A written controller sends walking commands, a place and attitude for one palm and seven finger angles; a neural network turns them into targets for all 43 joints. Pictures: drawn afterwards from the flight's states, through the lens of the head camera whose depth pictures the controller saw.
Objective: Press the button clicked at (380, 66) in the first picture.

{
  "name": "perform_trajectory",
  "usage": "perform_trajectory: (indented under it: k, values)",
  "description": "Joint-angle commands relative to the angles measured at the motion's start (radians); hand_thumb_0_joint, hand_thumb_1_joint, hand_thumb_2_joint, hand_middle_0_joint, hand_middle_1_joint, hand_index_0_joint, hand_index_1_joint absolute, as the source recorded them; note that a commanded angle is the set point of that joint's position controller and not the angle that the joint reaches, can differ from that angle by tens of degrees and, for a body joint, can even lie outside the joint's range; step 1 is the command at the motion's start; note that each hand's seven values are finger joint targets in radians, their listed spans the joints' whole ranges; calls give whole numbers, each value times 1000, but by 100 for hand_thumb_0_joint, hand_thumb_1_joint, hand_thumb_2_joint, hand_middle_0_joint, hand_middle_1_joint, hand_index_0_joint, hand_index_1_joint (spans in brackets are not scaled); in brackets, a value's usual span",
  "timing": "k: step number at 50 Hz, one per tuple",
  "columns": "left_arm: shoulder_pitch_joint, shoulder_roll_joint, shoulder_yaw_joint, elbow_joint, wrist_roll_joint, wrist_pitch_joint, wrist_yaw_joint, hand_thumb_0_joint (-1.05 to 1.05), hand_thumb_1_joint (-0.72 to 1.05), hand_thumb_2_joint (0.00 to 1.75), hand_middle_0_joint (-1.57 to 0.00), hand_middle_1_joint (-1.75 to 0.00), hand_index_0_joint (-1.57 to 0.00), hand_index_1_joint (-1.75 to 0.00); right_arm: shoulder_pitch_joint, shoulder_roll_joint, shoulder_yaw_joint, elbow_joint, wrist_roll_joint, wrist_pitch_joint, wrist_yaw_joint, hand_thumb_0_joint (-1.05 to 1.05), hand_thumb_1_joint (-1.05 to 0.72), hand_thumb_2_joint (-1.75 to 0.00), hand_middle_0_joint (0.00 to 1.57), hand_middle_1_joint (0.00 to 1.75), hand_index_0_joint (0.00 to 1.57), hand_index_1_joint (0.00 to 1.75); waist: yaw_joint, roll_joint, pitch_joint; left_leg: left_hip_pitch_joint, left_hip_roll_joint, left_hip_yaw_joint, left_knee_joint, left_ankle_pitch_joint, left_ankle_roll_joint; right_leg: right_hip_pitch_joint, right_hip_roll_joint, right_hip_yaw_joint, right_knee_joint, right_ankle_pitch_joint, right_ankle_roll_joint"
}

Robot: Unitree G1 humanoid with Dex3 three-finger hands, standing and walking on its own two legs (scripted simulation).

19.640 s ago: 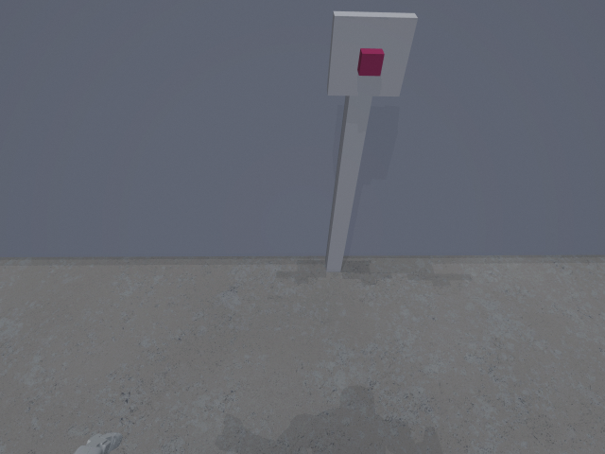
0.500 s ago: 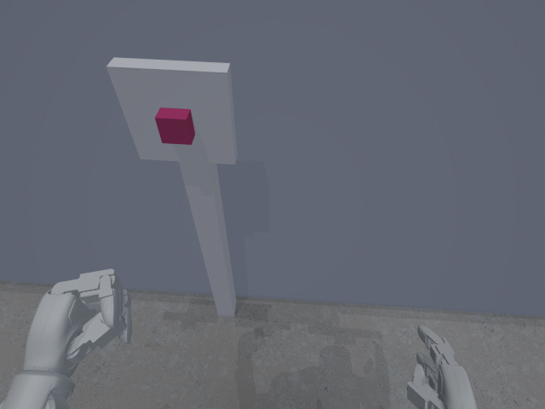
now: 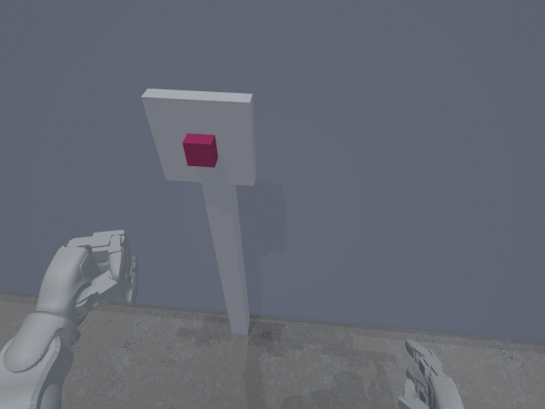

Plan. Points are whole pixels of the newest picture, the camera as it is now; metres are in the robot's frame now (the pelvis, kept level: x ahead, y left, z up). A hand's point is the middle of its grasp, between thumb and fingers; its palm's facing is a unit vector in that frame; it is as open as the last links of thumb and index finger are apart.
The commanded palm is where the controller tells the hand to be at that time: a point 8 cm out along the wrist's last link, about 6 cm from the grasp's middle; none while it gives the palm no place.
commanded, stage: raise the hand and make a fist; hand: left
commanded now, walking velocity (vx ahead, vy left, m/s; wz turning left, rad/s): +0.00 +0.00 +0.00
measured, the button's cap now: (201, 149) +0.51 +0.17 +0.13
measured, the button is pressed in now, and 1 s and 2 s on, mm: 0 0 0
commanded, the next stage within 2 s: aim a knuckle at the button in 0.30 s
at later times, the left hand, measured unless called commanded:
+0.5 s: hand (145, 292) +0.23 +0.18 +0.12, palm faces +0.04 -1.00 -0.07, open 3.1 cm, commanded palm +0.21 +0.23 +0.12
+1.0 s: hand (172, 244) +0.31 +0.18 +0.10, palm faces +0.02 -1.00 -0.03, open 3.1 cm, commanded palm +0.29 +0.22 +0.11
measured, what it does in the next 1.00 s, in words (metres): stands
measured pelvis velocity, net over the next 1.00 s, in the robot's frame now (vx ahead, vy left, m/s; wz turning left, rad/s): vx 0.00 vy -0.04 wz -0.02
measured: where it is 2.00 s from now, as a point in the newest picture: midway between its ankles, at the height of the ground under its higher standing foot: outside the picture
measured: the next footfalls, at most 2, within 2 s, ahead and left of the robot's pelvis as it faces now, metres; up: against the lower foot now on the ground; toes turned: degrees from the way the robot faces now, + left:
none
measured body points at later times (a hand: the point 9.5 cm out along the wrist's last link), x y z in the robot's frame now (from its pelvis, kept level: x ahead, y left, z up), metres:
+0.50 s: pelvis -0.01 -0.03 +0.00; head -0.02 -0.05 +0.45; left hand +0.22 +0.23 +0.12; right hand +0.17 -0.26 -0.07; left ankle -0.01 +0.08 -0.72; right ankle -0.02 -0.12 -0.72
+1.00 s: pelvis +0.00 -0.04 +0.00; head +0.01 -0.05 +0.45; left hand +0.30 +0.23 +0.11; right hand +0.15 -0.29 -0.09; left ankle -0.01 +0.08 -0.72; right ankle -0.02 -0.12 -0.72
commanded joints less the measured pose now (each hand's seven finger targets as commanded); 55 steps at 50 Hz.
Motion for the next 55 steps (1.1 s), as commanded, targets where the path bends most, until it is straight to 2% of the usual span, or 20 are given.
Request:
perform_trajectory:
  k: [1, 3, 5, 10, 12, 13, 20, 23, 25, 28, 32, 33, 36, 38, 39, 40, 41, 45, 48, 55]
  values:
    - [-86, 157, 99, -237, -20, -34, 1, 0, 90, 90, -130, -150, -130, -150, -124, -128, -60, -188, -2, -58, -5, 0, -90, -90, 20, 30, 20, 30, 19, -3, -126, 121, 37, -76, -133, 356, -46, 27, 27, -16, -52, 286, -28]
    - [-106, 185, 133, -272, -24, -66, 28, 0, 90, 90, -130, -150, -130, -150, -120, -125, -57, -185, -12, -60, -2, 0, -90, -90, 20, 30, 20, 30, 22, -17, -131, 121, 37, -72, -132, 361, -44, 37, 33, -12, -54, 291, -30]
    - [-124, 166, 126, -287, -18, -106, 51, 0, 90, 90, -130, -150, -130, -150, -114, -115, -59, -179, -12, -62, 1, 0, -90, -90, 20, 30, 20, 30, 17, 22, -124, 131, 35, -66, -138, 345, -47, 23, 32, -11, -56, 268, -31]
    - [-128, 122, 63, -237, 6, -136, 53, 0, 90, 90, -130, -150, -130, -150, -105, -121, -64, -157, -6, -67, 2, 0, -90, -90, 20, 30, 20, 30, -4, 68, -75, 128, 34, -57, -140, 275, -39, -5, 28, 2, -77, 223, -30]
    - [-115, 115, 45, -198, 7, -119, 35, 0, 90, 90, -130, -150, -130, -150, -107, -125, -65, -157, -2, -65, -3, 0, -90, -90, 20, 30, 20, 30, -7, 48, -53, 111, 30, -56, -144, 225, -33, -12, 26, 8, -92, 191, -28]
    - [-96, 109, 38, -163, 5, -105, 26, 0, 90, 90, -130, -150, -130, -150, -106, -129, -65, -157, -1, -62, -6, 0, -90, -90, 20, 30, 20, 30, -13, -20, -29, 89, 32, -58, -144, 201, -27, -13, 29, 10, -103, 174, -25]
    - [-148, 164, 106, -217, -19, -120, 24, 0, 90, 90, -130, -150, -130, -150, -133, -117, -60, -170, -3, -68, -18, 0, -90, -90, 20, 30, 20, 30, 2, -21, -83, 99, 19, -40, -135, 198, -18, 26, 18, 38, -120, 167, -15]
    - [-264, 185, 120, -145, -21, -154, 38, 0, 90, 90, -130, -150, -130, -150, -121, -122, -57, -133, -4, -68, -23, 0, -90, -90, 20, 30, 20, 30, -23, -43, -38, 78, 21, -42, -125, 172, -18, -2, 20, 50, -129, 134, -11]
    - [-322, 168, 92, -78, -15, -165, 29, 0, 90, 90, -130, -150, -130, -150, -121, -123, -58, -120, 1, -68, -28, 0, -90, -90, 20, 30, 20, 30, -33, -6, -23, 81, 16, -36, -123, 149, -18, -22, 14, 59, -134, 108, -10]
    - [-379, 163, 62, 24, -12, -155, 3, 0, 90, 90, -130, -150, -130, -150, -117, -132, -58, -111, 5, -66, -35, 0, -90, -90, 20, 30, 20, 30, -41, -31, -17, 54, 14, -34, -110, 126, -17, -24, 8, 85, -146, 81, -6]
    - [-460, 185, 56, 79, -5, -148, -24, 0, 90, 90, -130, -150, -130, -150, -118, -134, -62, -118, 8, -64, -41, 0, -90, -90, 20, 30, 20, 30, -35, -6, -93, 70, 11, -29, -99, 158, -15, 10, -5, 102, -134, 126, -4]
    - [-464, 186, 62, 83, -10, -150, -23, 0, 90, 90, -130, -150, -130, -150, -115, -133, -62, -122, 7, -64, -39, 0, -90, -90, 20, 30, 20, 30, -29, -39, -118, 61, 12, -30, -92, 181, -14, 35, -6, 107, -125, 160, -1]
    - [-460, 240, 143, 107, -14, -162, -10, 0, 90, 90, -130, -150, -130, -150, -109, -134, -66, -125, 1, -53, -33, 0, -90, -90, 20, 30, 20, 30, -6, -63, -193, 56, 8, -19, -87, 255, -16, 102, -18, 110, -92, 322, 11]
    - [-445, 284, 198, 152, -13, -174, 6, 0, 90, 90, -130, -150, -130, -150, -103, -134, -68, -121, -2, -43, -26, 0, -90, -90, 20, 30, 20, 30, 8, -80, -185, 30, 11, -17, -86, 274, -20, 124, -20, 112, -78, 377, 16]
    - [-441, 248, 177, 150, -14, -179, 9, 0, 90, 90, -130, -150, -130, -150, -105, -129, -67, -129, -2, -40, -21, 0, -90, -90, 20, 30, 20, 30, 7, -88, -181, 29, 8, -12, -89, 288, -19, 126, -24, 111, -71, 427, 20]
    - [-427, 264, 194, 170, -9, -180, 13, 0, 90, 90, -130, -150, -130, -150, -98, -131, -71, -128, 0, -34, -18, 0, -90, -90, 20, 30, 20, 30, 12, -68, -180, 33, 8, -6, -92, 289, -21, 121, -20, 104, -67, 434, 17]
    - [-446, 236, 162, 164, -3, -182, 13, 0, 90, 90, -130, -150, -130, -150, -99, -129, -71, -131, 1, -30, -16, 0, -90, -90, 20, 30, 20, 30, 5, -21, -173, 45, 6, 3, -92, 297, -22, 107, -18, 100, -66, 443, 14]
    - [-481, 187, 95, 184, 8, -176, 4, 0, 90, 90, -130, -150, -130, -150, -80, -135, -79, -135, 4, -19, -11, 0, -90, -90, 20, 30, 20, 30, -16, -6, -151, 65, 9, 3, -89, 307, -18, 59, -4, 83, -65, 429, 4]
    - [-577, 162, 48, 192, 9, -181, -2, 0, 90, 90, -130, -150, -130, -150, -65, -142, -83, -128, 6, -11, -17, 0, -90, -90, 20, 30, 20, 30, -43, -61, -136, 72, 15, -6, -87, 287, -14, 17, 10, 71, -69, 365, -2]
    - [-765, 210, 75, 238, 41, -232, 53, 0, 90, 90, -130, -150, -130, -150, -51, -140, -82, -97, -3, 12, -24, 0, -90, -90, 20, 30, 20, 30, -54, 1, -203, 122, 20, -23, -93, 297, -19, -9, 15, 58, -50, 315, -19]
